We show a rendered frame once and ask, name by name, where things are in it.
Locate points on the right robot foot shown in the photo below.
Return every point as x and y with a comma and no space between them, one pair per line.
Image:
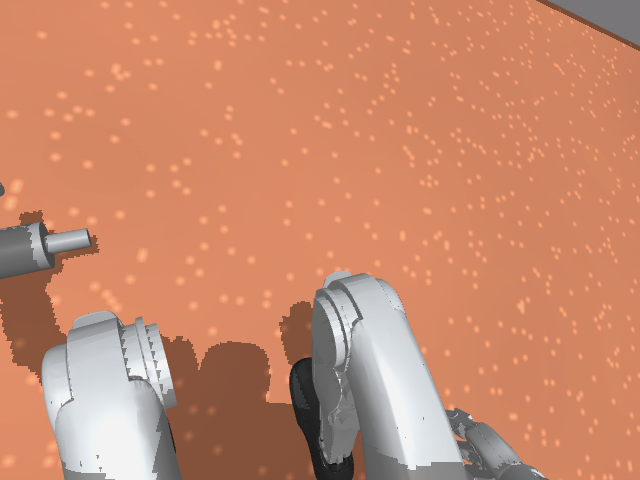
306,407

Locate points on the right robot hand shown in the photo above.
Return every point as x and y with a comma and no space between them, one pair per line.
489,453

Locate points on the bottle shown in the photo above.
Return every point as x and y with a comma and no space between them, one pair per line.
29,248

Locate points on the right robot arm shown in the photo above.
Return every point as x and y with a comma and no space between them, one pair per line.
522,472

